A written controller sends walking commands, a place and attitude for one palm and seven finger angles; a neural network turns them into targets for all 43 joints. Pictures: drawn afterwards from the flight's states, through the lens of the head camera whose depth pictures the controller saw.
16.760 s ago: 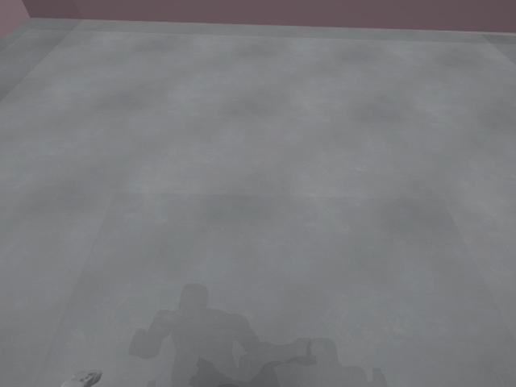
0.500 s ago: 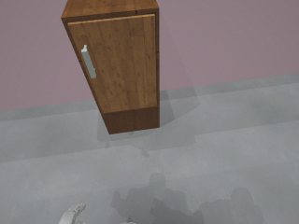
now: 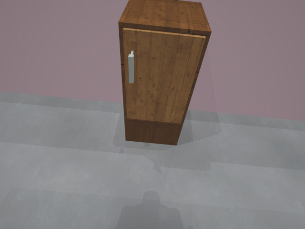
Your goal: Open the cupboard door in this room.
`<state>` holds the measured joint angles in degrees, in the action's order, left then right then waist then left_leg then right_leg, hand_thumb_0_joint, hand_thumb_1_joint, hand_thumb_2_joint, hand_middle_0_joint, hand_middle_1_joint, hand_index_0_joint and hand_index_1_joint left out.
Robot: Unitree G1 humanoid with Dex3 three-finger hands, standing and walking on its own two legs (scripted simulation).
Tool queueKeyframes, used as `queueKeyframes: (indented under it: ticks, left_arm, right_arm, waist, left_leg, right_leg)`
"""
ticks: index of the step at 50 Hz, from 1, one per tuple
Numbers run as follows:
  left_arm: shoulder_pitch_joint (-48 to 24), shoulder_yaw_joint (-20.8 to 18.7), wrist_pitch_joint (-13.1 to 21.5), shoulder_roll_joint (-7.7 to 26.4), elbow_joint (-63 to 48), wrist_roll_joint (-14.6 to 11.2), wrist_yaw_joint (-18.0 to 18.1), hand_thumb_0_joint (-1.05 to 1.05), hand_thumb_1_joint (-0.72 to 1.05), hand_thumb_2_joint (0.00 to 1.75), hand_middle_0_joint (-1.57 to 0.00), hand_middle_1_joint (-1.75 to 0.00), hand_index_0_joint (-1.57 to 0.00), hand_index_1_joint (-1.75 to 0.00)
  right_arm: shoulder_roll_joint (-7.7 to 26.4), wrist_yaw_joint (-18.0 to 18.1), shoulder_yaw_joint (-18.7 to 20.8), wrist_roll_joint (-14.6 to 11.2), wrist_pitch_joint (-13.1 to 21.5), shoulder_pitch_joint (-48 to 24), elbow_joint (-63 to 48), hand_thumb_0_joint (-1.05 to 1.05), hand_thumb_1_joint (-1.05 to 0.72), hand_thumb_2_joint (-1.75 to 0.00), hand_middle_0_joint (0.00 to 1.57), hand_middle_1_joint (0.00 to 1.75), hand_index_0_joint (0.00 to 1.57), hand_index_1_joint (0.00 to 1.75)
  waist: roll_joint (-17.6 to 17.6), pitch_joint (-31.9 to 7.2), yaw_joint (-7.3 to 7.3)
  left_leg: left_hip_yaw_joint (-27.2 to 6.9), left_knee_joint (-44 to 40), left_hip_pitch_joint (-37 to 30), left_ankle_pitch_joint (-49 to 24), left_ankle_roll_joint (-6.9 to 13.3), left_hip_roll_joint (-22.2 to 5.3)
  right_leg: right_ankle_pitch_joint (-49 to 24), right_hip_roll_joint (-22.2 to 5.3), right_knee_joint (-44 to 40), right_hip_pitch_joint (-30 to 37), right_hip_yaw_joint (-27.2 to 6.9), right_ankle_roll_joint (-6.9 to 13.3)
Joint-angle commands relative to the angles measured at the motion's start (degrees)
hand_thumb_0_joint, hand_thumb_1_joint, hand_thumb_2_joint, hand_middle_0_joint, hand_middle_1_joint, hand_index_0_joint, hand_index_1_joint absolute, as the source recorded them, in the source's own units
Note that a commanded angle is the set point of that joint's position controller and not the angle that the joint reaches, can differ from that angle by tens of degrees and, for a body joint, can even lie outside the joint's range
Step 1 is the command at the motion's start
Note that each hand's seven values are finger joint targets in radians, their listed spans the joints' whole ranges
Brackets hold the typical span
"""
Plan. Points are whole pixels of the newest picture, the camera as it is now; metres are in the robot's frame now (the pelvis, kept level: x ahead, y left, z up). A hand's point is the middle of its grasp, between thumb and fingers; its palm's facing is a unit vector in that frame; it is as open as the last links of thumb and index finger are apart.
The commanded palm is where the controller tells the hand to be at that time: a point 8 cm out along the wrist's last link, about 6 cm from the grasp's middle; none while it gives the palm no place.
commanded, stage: take the last steps up to it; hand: left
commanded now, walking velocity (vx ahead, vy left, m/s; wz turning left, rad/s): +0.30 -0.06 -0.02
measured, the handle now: (131, 67) +0.83 +0.17 -0.05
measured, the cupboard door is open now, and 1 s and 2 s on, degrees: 0 0 0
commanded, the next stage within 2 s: come to a stop and stand still in 0.66 s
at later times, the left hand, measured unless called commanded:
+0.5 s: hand (117, 203) +0.23 +0.13 -0.17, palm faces +0.03 -0.98 -0.21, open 7.3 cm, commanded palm none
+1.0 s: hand (115, 181) +0.30 +0.15 -0.18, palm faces +0.06 -0.98 -0.17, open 7.4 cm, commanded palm none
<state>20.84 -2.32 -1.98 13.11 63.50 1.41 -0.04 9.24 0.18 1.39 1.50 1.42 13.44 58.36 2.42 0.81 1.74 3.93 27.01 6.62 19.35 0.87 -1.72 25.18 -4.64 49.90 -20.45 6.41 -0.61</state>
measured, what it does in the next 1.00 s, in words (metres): walks ahead: right foot, then left foot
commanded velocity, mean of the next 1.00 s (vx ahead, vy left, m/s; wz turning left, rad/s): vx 0.10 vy -0.04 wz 0.01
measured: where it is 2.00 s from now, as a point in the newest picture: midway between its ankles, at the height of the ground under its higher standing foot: outside the picture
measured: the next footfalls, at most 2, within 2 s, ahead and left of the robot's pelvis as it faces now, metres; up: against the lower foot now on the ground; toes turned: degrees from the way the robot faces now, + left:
right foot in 0.34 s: +0.24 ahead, -0.16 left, +0.00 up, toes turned -9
left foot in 0.72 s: +0.34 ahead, +0.07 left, +0.00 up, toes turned +10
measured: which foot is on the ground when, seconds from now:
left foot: down 0.00-0.34, up 0.36-0.70, down 0.72-1.00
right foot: up 0.00-0.32, down 0.34-0.74, up 0.76-1.00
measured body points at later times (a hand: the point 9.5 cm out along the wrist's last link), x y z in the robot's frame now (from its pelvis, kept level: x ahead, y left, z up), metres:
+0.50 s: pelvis +0.15 -0.06 -0.01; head +0.17 -0.06 +0.44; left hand +0.23 +0.18 -0.15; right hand +0.12 -0.29 -0.17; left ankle +0.09 +0.07 -0.65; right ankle +0.20 -0.16 -0.74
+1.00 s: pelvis +0.29 -0.03 +0.01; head +0.32 -0.01 +0.45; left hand +0.30 +0.20 -0.16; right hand +0.34 -0.26 -0.14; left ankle +0.30 +0.06 -0.74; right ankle +0.30 -0.17 -0.70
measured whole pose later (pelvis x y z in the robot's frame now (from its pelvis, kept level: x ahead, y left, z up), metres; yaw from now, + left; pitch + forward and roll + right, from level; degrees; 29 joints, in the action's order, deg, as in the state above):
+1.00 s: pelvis +0.29 -0.03 +0.01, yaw +1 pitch -1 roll +0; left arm 13.5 -1.8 -1.3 10.1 62.1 0.9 1.5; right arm 8.2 2.7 1.7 0.8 1.0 11.1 61.7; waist 2.4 3.9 0.5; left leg 8.7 23.6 11.1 11.8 2.5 -1.5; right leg 22.8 -4.0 47.7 -21.8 2.8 -2.0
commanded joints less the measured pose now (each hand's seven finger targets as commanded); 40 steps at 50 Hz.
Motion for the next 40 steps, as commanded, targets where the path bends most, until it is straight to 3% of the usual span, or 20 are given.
queueKeyframes:
  ticks: [1, 4, 8, 12, 13, 15, 16, 17, 18, 20, 21, 24, 28, 31, 34, 35, 36, 37, 38, 40]
  left_arm:
    - [-6.91, -0.46, 2.93, 1.93, -5.67, 0.07, -1.29, 0.0, 0.9, 0.9, -0.2, -0.3, -0.2, -0.3]
    - [-6.73, -0.54, 2.43, 1.39, -5.32, -0.08, -1.4, 0.0, 0.9, 0.9, -0.2, -0.3, -0.2, -0.3]
    - [-11.98, -0.62, 2.48, 0.6, -7.43, -0.35, -1.66, 0.0, 0.9, 0.9, -0.2, -0.3, -0.2, -0.3]
    - [-14.38, -0.86, 3.24, 0.5, -8.53, -0.64, -1.97, 0.0, 0.9, 0.9, -0.2, -0.3, -0.2, -0.3]
    - [-13.19, -1.07, 3.48, 0.57, -8.17, -0.56, -1.98, 0.0, 0.9, 0.9, -0.2, -0.3, -0.2, -0.3]
    - [-2.02, -1.77, 4.49, 2.6, -4.51, -0.29, -1.75, 0.0, 0.9, 0.9, -0.2, -0.3, -0.2, -0.3]
    - [7.31, -2.68, 5.37, 6.34, -1.56, 0.07, -1.21, 0.0, 0.9, 0.9, -0.2, -0.3, -0.2, -0.3]
    - [14.5, -4.44, 6.03, 13.37, -0.02, 0.22, -0.08, 0.0, 0.9, 0.9, -0.2, -0.3, -0.2, -0.3]
    - [12.55, -4.47, 5.7, 14.47, -0.1, -1.01, 0.31, 0.0, 0.9, 0.9, -0.2, -0.3, -0.2, -0.3]
    - [0.82, -3.11, 5.23, 9.14, -3.48, -0.81, 0.69, 0.0, 0.9, 0.9, -0.2, -0.3, -0.2, -0.3]
    - [-3.39, -2.21, 5.35, 6.42, -4.5, -0.58, 0.91, 0.0, 0.9, 0.9, -0.2, -0.3, -0.2, -0.3]
    - [-7.31, -1.06, 5.68, 3.09, -5.28, -0.09, 1.15, 0.0, 0.9, 0.9, -0.2, -0.3, -0.2, -0.3]
    - [-6.13, -1.22, 6.06, 4.0, -4.26, -0.05, 0.91, 0.0, 0.9, 0.9, -0.2, -0.3, -0.2, -0.3]
    - [-3.94, -1.52, 6.07, 5.04, -2.98, -0.06, 0.75, 0.0, 0.9, 0.9, -0.2, -0.3, -0.2, -0.3]
    - [-4.47, -1.56, 5.4, 4.72, -2.7, -0.4, 0.71, 0.0, 0.9, 0.9, -0.2, -0.3, -0.2, -0.3]
    - [-4.19, -1.24, 4.97, 3.59, -2.58, -0.54, 0.59, 0.0, 0.9, 0.9, -0.2, -0.3, -0.2, -0.3]
    - [-3.4, -0.84, 4.6, 1.33, -3.21, -0.55, 0.3, 0.0, 0.9, 0.9, -0.2, -0.3, -0.2, -0.3]
    - [-3.46, -0.5, 4.41, -0.98, -4.76, -0.64, -0.11, 0.0, 0.9, 0.9, -0.2, -0.3, -0.2, -0.3]
    - [-4.98, -0.37, 3.91, -0.2, -5.28, -0.21, 0.37, 0.0, 0.9, 0.9, -0.2, -0.3, -0.2, -0.3]
    - [-5.03, -0.25, 3.97, -0.76, -3.46, -0.4, 0.38, 0.0, 0.9, 0.9, -0.2, -0.3, -0.2, -0.3]
  right_arm:
    - [9.49, 1.24, 1.9, -0.35, 1.19, 6.48, 0.56, 0.0, -0.9, -0.9, 0.2, 0.3, 0.2, 0.3]
    - [9.06, 1.49, 1.97, -0.63, 1.93, 8.27, 1.45, 0.0, -0.9, -0.9, 0.2, 0.3, 0.2, 0.3]
    - [8.77, 1.73, 2.3, -0.28, 2.23, 11.21, 2.88, 0.0, -0.9, -0.9, 0.2, 0.3, 0.2, 0.3]
    - [9.31, 1.65, 2.71, 0.28, 2.05, 11.39, 4.03, 0.0, -0.9, -0.9, 0.2, 0.3, 0.2, 0.3]
    - [9.56, 1.7, 2.78, 0.33, 1.94, 10.97, 4.25, 0.0, -0.9, -0.9, 0.2, 0.3, 0.2, 0.3]
    - [9.66, 1.55, 2.79, -0.13, 1.8, 10.4, 4.57, 0.0, -0.9, -0.9, 0.2, 0.3, 0.2, 0.3]
    - [8.56, 1.07, 2.71, -0.68, 2.07, 10.51, 4.47, 0.0, -0.9, -0.9, 0.2, 0.3, 0.2, 0.3]
    - [3.79, 0.58, 1.76, -1.46, 2.36, 12.89, 2.59, 0.0, -0.9, -0.9, 0.2, 0.3, 0.2, 0.3]
    - [5.56, 0.82, 2.01, -1.94, 1.83, 10.12, 1.36, 0.0, -0.9, -0.9, 0.2, 0.3, 0.2, 0.3]
    - [5.14, 0.24, 2.53, -1.05, 1.48, 3.5, 0.1, 0.0, -0.9, -0.9, 0.2, 0.3, 0.2, 0.3]
    - [4.25, -0.06, 2.42, -0.47, 0.95, 4.21, 0.77, 0.0, -0.9, -0.9, 0.2, 0.3, 0.2, 0.3]
    - [1.93, -0.49, 2.04, 0.03, -0.79, 8.99, 2.26, 0.0, -0.9, -0.9, 0.2, 0.3, 0.2, 0.3]
    - [0.86, -1.14, 1.68, -0.17, -0.73, 6.45, 0.49, 0.0, -0.9, -0.9, 0.2, 0.3, 0.2, 0.3]
    - [1.62, -1.32, 1.64, -0.32, 0.3, 2.13, -0.91, 0.0, -0.9, -0.9, 0.2, 0.3, 0.2, 0.3]
    - [2.55, -1.05, 1.59, -0.28, 1.27, 5.28, 0.22, 0.0, -0.9, -0.9, 0.2, 0.3, 0.2, 0.3]
    - [3.89, -0.87, 1.83, -0.28, 1.62, 7.65, 1.18, 0.0, -0.9, -0.9, 0.2, 0.3, 0.2, 0.3]
    - [7.42, -0.43, 2.48, 0.05, 1.87, 11.19, 1.96, 0.0, -0.9, -0.9, 0.2, 0.3, 0.2, 0.3]
    - [12.45, -0.02, 3.51, 0.39, 1.49, 15.29, 2.19, 0.0, -0.9, -0.9, 0.2, 0.3, 0.2, 0.3]
    - [12.32, 0.63, 3.31, 0.32, 1.15, 14.9, 2.81, 0.0, -0.9, -0.9, 0.2, 0.3, 0.2, 0.3]
    - [7.43, 1.36, 1.57, -0.08, 1.12, 6.43, 0.73, 0.0, -0.9, -0.9, 0.2, 0.3, 0.2, 0.3]
  waist:
    - [-10.55, 8.27, -2.94]
    - [-9.33, 7.55, -2.32]
    - [-9.29, 8.67, -3.4]
    - [-11.39, 8.15, -3.8]
    - [-10.74, 7.52, -3.06]
    - [-6.66, 1.67, 2.13]
    - [-1.28, -4.51, 6.13]
    - [16.27, -11.47, 7.23]
    - [13.51, -11.61, 6.55]
    - [3.48, -0.26, 3.26]
    - [1.13, 1.5, 0.92]
    - [3.44, 1.79, -3.28]
    - [4.03, 2.61, -3.02]
    - [3.24, 2.76, -1.39]
    - [0.37, 2.01, -3.47]
    - [-3.01, 1.57, -4.54]
    - [-11.77, 1.56, -5.66]
    - [-21.48, 2.11, -6.65]
    - [-22.32, 2.16, -6.79]
    - [-12.25, 3.78, -3.3]
  left_leg:
    - [-13.53, -18.5, -2.79, -4.15, 7.83, -14.42]
    - [-9.61, -18.05, -3.78, -12.41, 8.17, -13.81]
    - [-7.95, -16.93, -4.72, -18.02, 8.65, -14.66]
    - [-6.41, -13.02, -3.13, -22.55, 7.52, -14.63]
    - [-6.25, -11.25, -1.54, -23.84, 7.11, -14.6]
    - [-2.37, 2.47, 0.46, -31.89, 4.44, -10.49]
    - [-0.2, 15.96, 8.51, -26.39, 2.36, -7.54]
    - [2.53, 36.52, 23.37, 7.75, -0.25, 1.35]
    - [-4.44, 46.27, 24.94, 14.65, 0.95, -0.06]
    - [-6.21, 50.25, 29.12, 5.28, 1.22, -4.62]
    - [-5.68, 47.78, 26.86, 2.01, 0.73, -5.83]
    - [-2.48, 36.71, 19.26, -0.28, -1.09, -6.16]
    - [0.49, 22.29, 17.58, -2.83, -2.12, -5.4]
    - [1.56, 13.95, 15.74, -3.28, -2.09, -4.43]
    - [3.71, 3.64, 4.29, -8.84, -2.13, -2.37]
    - [2.4, 0.87, -1.6, -8.34, -2.05, -2.8]
    - [-7.39, -4.83, -5.26, -5.94, 0.46, -9.32]
    - [-22.43, -13.41, -5.29, -0.48, 5.79, -19.6]
    - [-26.44, -17.66, -2.2, 2.89, 7.93, -21.83]
    - [-18.54, -15.41, 3.88, -14.35, 8.44, -18.91]
  right_leg:
    - [-6.36, -2.14, 9.86, -16.85, -3.32, -1.06]
    - [-9.89, -2.49, 9.8, -17.25, -2.92, -2.05]
    - [-10.79, -3.14, 1.15, -17.15, -2.37, -2.05]
    - [-9.99, -1.04, -9.94, -8.81, -0.13, -0.17]
    - [-10.55, -0.19, -12.1, -4.53, 0.45, 0.46]
    - [-14.67, 3.37, -19.54, 11.11, 3.26, 1.66]
    - [-15.36, -1.69, -21.46, 25.32, -3.3, 3.76]
    - [-20.98, -19.52, -28.32, 36.97, -28.67, 9.73]
    - [-14.08, -23.15, -33.93, 31.16, -34.4, 13.2]
    - [0.54, -19.49, -37.35, 16.06, -27.92, 12.35]
    - [-0.16, -17.27, -37.93, 10.18, -22.06, 10.71]
    - [-6.86, -12.7, -39.79, 1.62, -9.38, 8.28]
    - [-10.72, -11.06, -39.85, 3.0, -6.01, 9.19]
    - [-12.63, -11.96, -37.79, 6.41, -6.95, 9.66]
    - [-9.53, -9.37, -32.17, 3.01, -4.25, 7.37]
    - [-6.47, -6.98, -27.51, -0.57, -2.91, 6.0]
    - [-2.25, -2.05, -17.87, -5.75, 0.1, 3.59]
    - [6.67, 3.53, -3.58, -11.01, 4.49, 1.53]
    - [9.25, 2.7, 6.3, -12.47, -0.44, 1.81]
    - [2.1, -1.2, 8.89, -9.68, -5.29, 1.35]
